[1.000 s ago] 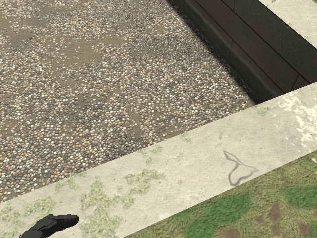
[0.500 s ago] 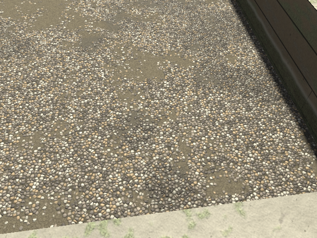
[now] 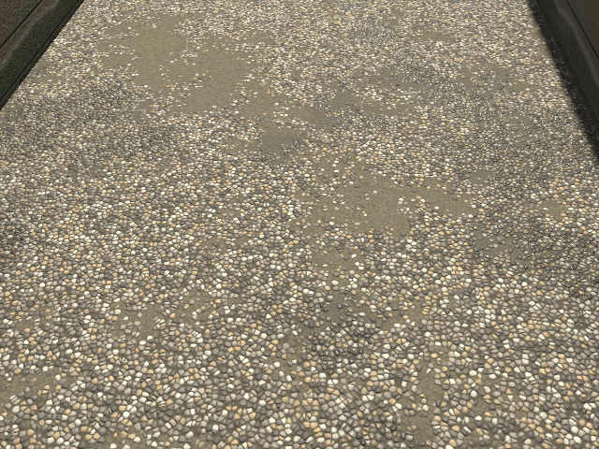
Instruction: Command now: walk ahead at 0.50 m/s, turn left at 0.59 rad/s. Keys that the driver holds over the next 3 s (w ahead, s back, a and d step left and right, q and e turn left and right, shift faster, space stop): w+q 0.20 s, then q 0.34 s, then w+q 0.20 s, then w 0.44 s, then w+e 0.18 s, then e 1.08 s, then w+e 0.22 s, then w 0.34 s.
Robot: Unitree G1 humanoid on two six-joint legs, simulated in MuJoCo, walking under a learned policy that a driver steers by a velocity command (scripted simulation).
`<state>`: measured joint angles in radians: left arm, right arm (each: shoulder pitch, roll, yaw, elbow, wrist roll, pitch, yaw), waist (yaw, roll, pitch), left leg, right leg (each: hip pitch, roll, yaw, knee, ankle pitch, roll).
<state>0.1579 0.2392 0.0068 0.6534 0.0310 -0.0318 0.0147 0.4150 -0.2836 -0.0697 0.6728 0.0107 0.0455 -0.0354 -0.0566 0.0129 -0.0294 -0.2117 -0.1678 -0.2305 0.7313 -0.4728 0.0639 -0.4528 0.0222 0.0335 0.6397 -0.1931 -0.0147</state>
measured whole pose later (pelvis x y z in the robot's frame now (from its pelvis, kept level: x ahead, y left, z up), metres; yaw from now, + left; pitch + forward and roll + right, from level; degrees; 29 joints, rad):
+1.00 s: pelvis +0.08 +0.01 +0.02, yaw +31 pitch +0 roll +0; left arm 0.34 0.20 -0.01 0.69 -0.01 -0.01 0.00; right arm 0.08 -0.26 -0.05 0.63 -0.01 0.10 -0.01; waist 0.03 0.06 -0.03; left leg -0.62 -0.10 -0.21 0.98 -0.19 -0.03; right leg -0.21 0.00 -0.04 0.51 -0.31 -0.03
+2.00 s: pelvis +0.05 +0.16 +0.02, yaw +8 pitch +1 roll +0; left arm 0.19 0.31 0.05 0.59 -0.03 0.10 0.01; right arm 0.14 -0.25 -0.01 0.62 -0.04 0.04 -0.03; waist 0.05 -0.03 0.03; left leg -0.37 -0.02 -0.01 0.53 -0.17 0.01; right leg -0.47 0.11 0.19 0.89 -0.48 -0.02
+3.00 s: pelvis +0.04 +0.14 +0.02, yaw -21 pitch +1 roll +0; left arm 0.15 0.27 0.05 0.61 0.01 0.06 0.01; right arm 0.32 -0.20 0.01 0.70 -0.01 0.01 0.00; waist -0.04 -0.05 -0.01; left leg -0.25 -0.02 0.02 0.56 -0.33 0.04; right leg -0.54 0.12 0.16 0.96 -0.32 0.03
